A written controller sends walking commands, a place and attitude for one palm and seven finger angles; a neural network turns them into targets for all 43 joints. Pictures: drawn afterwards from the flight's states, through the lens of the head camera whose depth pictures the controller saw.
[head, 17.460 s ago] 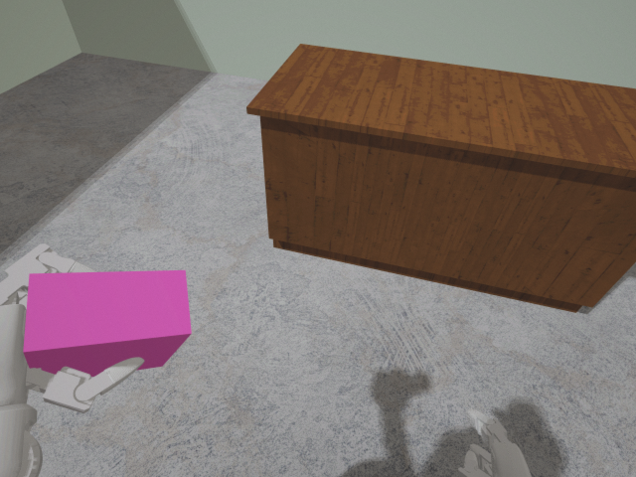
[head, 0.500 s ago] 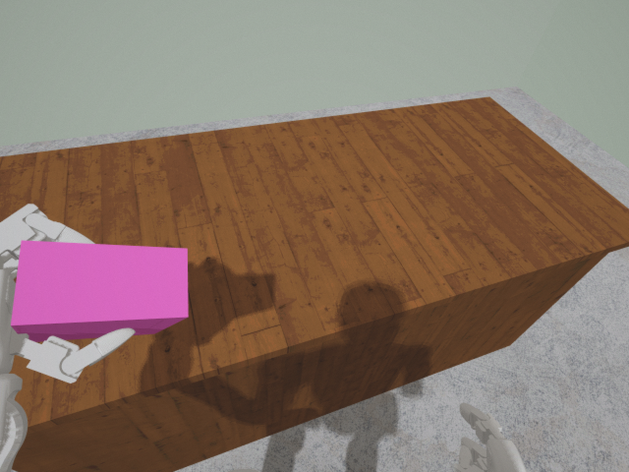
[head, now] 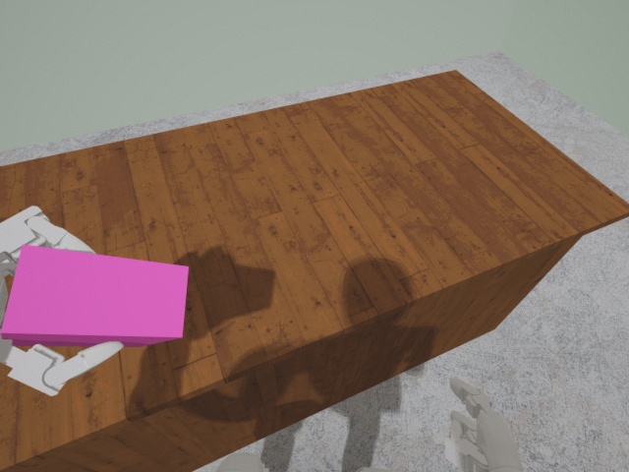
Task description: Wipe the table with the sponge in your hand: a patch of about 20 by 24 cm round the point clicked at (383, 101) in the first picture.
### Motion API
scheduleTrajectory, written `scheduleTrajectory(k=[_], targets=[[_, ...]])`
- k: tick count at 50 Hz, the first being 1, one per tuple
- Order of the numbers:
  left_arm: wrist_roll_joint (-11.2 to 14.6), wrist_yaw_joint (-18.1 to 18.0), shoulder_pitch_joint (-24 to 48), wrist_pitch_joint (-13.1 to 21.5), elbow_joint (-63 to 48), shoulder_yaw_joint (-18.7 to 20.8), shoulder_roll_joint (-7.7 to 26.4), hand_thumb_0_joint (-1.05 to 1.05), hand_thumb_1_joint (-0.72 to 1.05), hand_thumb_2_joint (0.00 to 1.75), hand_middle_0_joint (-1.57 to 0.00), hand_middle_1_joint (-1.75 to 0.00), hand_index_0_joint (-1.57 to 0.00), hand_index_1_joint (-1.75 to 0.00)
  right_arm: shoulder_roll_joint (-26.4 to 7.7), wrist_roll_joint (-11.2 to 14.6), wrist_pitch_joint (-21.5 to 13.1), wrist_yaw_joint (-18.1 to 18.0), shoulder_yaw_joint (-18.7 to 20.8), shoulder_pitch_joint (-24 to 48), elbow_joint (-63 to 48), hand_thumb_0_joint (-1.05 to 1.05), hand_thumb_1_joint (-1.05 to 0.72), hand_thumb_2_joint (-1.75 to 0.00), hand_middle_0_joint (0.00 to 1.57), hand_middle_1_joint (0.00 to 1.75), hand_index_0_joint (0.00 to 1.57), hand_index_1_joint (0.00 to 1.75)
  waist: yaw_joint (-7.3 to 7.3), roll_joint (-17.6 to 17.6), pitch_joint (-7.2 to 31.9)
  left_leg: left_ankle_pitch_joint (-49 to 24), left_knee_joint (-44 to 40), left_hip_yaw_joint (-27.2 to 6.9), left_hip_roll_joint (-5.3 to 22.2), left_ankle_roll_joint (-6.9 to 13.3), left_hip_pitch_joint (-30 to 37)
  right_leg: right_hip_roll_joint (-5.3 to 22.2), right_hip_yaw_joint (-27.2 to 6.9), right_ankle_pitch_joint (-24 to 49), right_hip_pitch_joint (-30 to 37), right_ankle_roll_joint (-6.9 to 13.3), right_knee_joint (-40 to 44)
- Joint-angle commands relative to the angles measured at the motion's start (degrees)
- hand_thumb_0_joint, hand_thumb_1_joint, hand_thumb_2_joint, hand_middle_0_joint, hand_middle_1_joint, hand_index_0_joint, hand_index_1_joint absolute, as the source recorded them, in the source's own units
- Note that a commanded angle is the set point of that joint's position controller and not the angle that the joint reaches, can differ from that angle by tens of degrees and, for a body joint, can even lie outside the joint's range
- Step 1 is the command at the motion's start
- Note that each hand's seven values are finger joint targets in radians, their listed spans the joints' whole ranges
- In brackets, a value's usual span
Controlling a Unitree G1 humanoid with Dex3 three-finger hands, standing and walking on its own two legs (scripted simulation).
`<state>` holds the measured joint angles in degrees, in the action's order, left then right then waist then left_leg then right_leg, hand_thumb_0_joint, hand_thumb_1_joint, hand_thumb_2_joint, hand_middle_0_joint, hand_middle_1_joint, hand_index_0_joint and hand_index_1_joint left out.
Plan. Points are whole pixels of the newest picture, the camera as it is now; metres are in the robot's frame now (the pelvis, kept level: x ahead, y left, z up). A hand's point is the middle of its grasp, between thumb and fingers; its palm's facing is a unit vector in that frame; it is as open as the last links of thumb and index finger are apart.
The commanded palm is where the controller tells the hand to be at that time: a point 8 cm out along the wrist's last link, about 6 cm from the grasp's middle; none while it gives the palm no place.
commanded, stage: come to a stop and stand still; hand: left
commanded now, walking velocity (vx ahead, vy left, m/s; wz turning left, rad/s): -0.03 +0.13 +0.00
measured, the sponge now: (117, 308) +0.23 +0.20 +0.15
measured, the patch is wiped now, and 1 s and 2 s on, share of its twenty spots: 0.00 0.00 0.00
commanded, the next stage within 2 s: look again from close up in 1.26 s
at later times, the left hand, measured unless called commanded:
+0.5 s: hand (60, 296) +0.23 +0.24 +0.18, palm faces +0.38 -0.84 -0.39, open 10.1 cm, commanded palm +0.17 +0.28 +0.19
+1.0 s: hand out of the picture +0.26 +0.31 +0.19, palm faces +0.38 -0.85 -0.38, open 10.1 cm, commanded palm +0.19 +0.33 +0.19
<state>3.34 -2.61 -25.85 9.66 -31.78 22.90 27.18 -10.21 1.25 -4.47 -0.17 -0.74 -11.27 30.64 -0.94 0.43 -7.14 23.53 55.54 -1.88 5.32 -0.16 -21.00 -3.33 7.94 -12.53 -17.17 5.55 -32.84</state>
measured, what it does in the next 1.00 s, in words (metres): steps on the spot: left foot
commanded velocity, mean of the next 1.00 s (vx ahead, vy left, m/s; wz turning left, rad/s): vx -0.01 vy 0.03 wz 0.00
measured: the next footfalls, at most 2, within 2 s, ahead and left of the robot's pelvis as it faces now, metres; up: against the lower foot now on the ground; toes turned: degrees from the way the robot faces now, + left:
left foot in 0.20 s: +0.07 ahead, +0.11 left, +0.00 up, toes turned -7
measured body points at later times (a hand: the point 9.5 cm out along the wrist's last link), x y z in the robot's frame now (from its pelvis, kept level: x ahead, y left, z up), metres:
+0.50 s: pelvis +0.01 +0.00 +0.02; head +0.02 +0.00 +0.47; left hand +0.20 +0.28 +0.20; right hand +0.19 -0.23 -0.06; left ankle +0.03 +0.10 -0.72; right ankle +0.06 -0.07 -0.72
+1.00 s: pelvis +0.03 +0.05 +0.02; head +0.07 +0.09 +0.46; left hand +0.23 +0.35 +0.21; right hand +0.20 -0.16 -0.05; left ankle +0.03 +0.10 -0.72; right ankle +0.07 -0.07 -0.72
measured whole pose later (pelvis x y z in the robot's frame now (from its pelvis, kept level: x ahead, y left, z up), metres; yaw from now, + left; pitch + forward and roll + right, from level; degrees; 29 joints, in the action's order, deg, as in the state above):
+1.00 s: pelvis +0.03 +0.05 +0.02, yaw +0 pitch -1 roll -1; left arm 2.2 -4.7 -20.0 15.1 -27.9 23.0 24.1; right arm -10.2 0.0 -10.6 -0.1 -2.5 -12.8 33.7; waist 2.1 -3.9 -5.5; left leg 14.9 27.0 3.5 -3.8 5.1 -11.6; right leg 1.0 4.8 -10.1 -14.4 0.2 -25.4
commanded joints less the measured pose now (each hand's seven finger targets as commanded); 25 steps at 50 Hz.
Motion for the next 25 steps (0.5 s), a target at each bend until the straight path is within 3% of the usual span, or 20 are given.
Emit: scheduleTrajectory(k=[1,2,3,4,6,7,8,9,11,12,13,15,19,21,22,24,25], targets=[[2.22,-2.7,1.87,3.16,-13.13,8.4,7.41,0.0,0.1,1.3,-1.2,-1.6,-1.2,-1.6,-7.56,0.68,-4.15,-0.62,2.78,2.51,-8.05,0.0,-0.9,-0.9,0.2,0.3,0.2,0.3,1.4,-3.44,10.52,2.54,13.4,-1.16,-1.84,0.18,-4.9,22.85,-26.73,4.03,-0.71,8.9,20.7],[1.76,-3.37,4.41,3.51,-14.6,8.4,8.39,0.0,0.1,1.3,-1.2,-1.6,-1.2,-1.6,-6.84,0.42,-4.02,-0.79,1.53,4.09,-6.73,0.0,-0.9,-0.9,0.2,0.3,0.2,0.3,1.11,1.15,9.75,3.09,5.12,-0.72,-1.03,0.96,-1.15,21.82,-23.32,2.2,-3.96,7.62,20.3],[1.23,-3.8,4.1,3.86,-12.73,6.11,5.94,0.0,0.1,1.3,-1.2,-1.6,-1.2,-1.6,-5.83,-0.12,-4.1,-1.21,0.85,3.69,-5.56,0.0,-0.9,-0.9,0.2,0.3,0.2,0.3,0.89,0.44,10.54,1.22,-2.35,1.42,-2.02,1.5,2.3,19.43,-18.64,-1.66,-5.2,5.54,20.84],[0.93,-4.14,4.88,4.02,-12.01,5.32,5.58,0.0,0.1,1.3,-1.2,-1.6,-1.2,-1.6,-6.11,-0.4,-4.91,-1.76,1.13,3.69,-5.18,0.0,-0.9,-0.9,0.2,0.3,0.2,0.3,1.08,-0.21,11.29,-0.26,-9.99,3.06,-3.82,1.64,5.81,17.38,-16.45,-5.6,-4.61,3.92,21.61],[0.24,-5.19,5.51,4.09,-10.19,4.04,4.58,0.0,0.1,1.3,-1.2,-1.6,-1.2,-1.6,-6.63,-1.07,-6.66,-2.79,1.49,3.14,-4.29,0.0,-0.9,-0.9,0.2,0.3,0.2,0.3,1.47,-0.55,12.69,-4.38,-24.4,5.99,-7.24,2.05,11.35,14.48,-16.1,-12.49,-1.14,0.8,22.35],[-0.01,-5.77,6.0,4.19,-10.28,3.71,4.87,0.0,0.1,1.3,-1.2,-1.6,-1.2,-1.6,-7.43,-0.7,-7.32,-3.47,1.81,3.79,-4.24,0.0,-0.9,-0.9,0.2,0.3,0.2,0.3,1.42,0.92,11.21,-6.48,-29.85,4.72,-6.53,2.41,13.69,14.06,-16.07,-13.07,-1.34,-0.39,21.1],[-0.48,-6.03,6.04,4.74,-9.01,1.99,2.36,0.0,0.1,1.3,-1.2,-1.6,-1.2,-1.6,-7.74,-1.1,-7.39,-3.47,1.85,2.48,-4.05,0.0,-0.9,-0.9,0.2,0.3,0.2,0.3,1.71,1.4,12.6,-7.16,-33.15,3.84,-5.63,3.12,13.65,13.55,-14.83,-13.05,1.85,-1.74,20.15],[-0.65,-6.39,7.28,4.71,-9.24,1.97,2.64,0.0,0.1,1.3,-1.2,-1.6,-1.2,-1.6,-8.49,-0.71,-7.66,-3.55,2.47,2.66,-4.86,0.0,-0.9,-0.9,0.2,0.3,0.2,0.3,2.17,0.99,11.97,-9.17,-35.79,1.53,-3.77,3.61,13.51,12.36,-15.2,-10.86,3.7,-3.73,18.87],[-0.99,-6.93,8.7,4.77,-9.16,2.16,3.16,0.0,0.1,1.3,-1.2,-1.6,-1.2,-1.6,-10.43,-0.11,-6.99,-3.21,3.43,3.3,-5.35,0.0,-0.9,-0.9,0.2,0.3,0.2,0.3,2.84,1.66,13.04,-13.19,-35.5,-3.61,0.42,4.97,10.33,10.01,-14.66,-4.06,8.36,-6.9,15.45],[-1.02,-6.44,7.38,4.61,-7.7,3.86,5.13,0.0,0.1,1.3,-1.2,-1.6,-1.2,-1.6,-10.0,0.29,-6.59,-3.28,3.41,4.74,-4.94,0.0,-0.9,-0.9,0.2,0.3,0.2,0.3,2.36,3.38,12.28,-12.38,-35.61,-4.47,1.72,4.72,11.35,9.99,-14.91,-3.96,5.57,-6.74,15.51],[-1.26,-6.31,7.1,4.58,-7.31,2.09,3.17,0.0,0.1,1.3,-1.2,-1.6,-1.2,-1.6,-8.68,-0.09,-5.94,-3.21,1.96,4.98,-5.45,0.0,-0.9,-0.9,0.2,0.3,0.2,0.3,1.88,6.97,10.93,-9.98,-37.16,-5.78,1.64,4.62,7.08,9.12,-12.42,-3.56,7.99,-5.8,14.84],[-1.54,-6.25,6.97,4.25,-6.25,2.47,3.17,0.0,0.1,1.3,-1.2,-1.6,-1.2,-1.6,-9.01,-0.13,-5.38,-2.88,1.93,5.14,-5.9,0.0,-0.9,-0.9,0.2,0.3,0.2,0.3,2.2,3.82,9.45,-8.05,-36.6,-5.19,0.49,3.89,2.17,8.7,-12.34,-1.42,11.05,-5.21,15.35],[-0.54,-5.92,3.78,3.8,-5.37,2.55,2.68,0.0,0.1,1.3,-1.2,-1.6,-1.2,-1.6,-9.41,0.15,-4.82,-2.46,2.53,4.24,-6.36,0.0,-0.9,-0.9,0.2,0.3,0.2,0.3,1.96,-1.82,12.11,-11.77,-30.06,-2.54,-2.22,2.66,6.55,12.15,-15.41,-1.43,8.95,-3.72,18.85],[-0.13,-5.89,2.79,3.62,-5.67,2.62,2.6,0.0,0.1,1.3,-1.2,-1.6,-1.2,-1.6,-9.45,0.29,-4.58,-2.28,2.52,3.97,-6.43,0.0,-0.9,-0.9,0.2,0.3,0.2,0.3,1.88,-2.28,12.38,-11.81,-28.3,-2.41,-2.77,2.34,7.64,13.43,-16.22,-2.31,6.93,-2.45,19.45],[-0.07,-5.87,2.65,3.71,-6.61,3.67,3.98,0.0,0.1,1.3,-1.2,-1.6,-1.2,-1.6,-9.61,0.31,-4.51,-2.4,2.57,4.79,-5.83,0.0,-0.9,-0.9,0.2,0.3,0.2,0.3,1.66,-0.43,12.57,-12.84,-28.49,-2.45,-2.29,2.48,10.11,13.51,-16.7,-1.2,4.9,-2.36,19.45],[0.14,-6.03,2.98,3.69,-7.14,2.98,3.29,0.0,0.1,1.3,-1.2,-1.6,-1.2,-1.6,-9.29,0.23,-4.48,-2.57,2.21,4.52,-6.5,0.0,-0.9,-0.9,0.2,0.3,0.2,0.3,1.77,-1.36,13.36,-13.49,-29.74,-3.0,-1.89,2.59,9.8,12.82,-15.19,-1.19,6.03,-2.4,18.08],[-7.19,-5.46,59.3,8.49,-18.91,33.6,46.34,0.0,0.1,1.3,-1.2,-1.6,-1.2,-1.6,-8.98,-1.42,-7.23,-2.88,3.35,-3.72,-3.57,0.0,-0.9,-0.9,0.2,0.3,0.2,0.3,1.96,-9.69,4.01,-12.71,-25.77,5.0,-3.99,1.24,4.82,8.83,-14.19,4.22,-1.54,-12.77,24.31]])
